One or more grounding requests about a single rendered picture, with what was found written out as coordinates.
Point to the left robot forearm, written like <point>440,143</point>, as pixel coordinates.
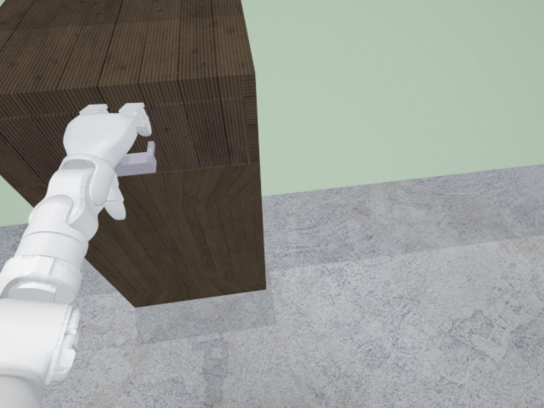
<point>46,266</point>

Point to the drawer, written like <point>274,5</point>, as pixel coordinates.
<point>189,134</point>

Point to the cabinet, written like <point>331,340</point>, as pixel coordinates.
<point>188,234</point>

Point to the left robot upper arm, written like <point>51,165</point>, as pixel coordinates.
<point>38,342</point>

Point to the handle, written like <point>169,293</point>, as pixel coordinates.
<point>138,163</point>

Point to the robot left hand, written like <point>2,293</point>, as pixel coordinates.
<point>108,136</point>

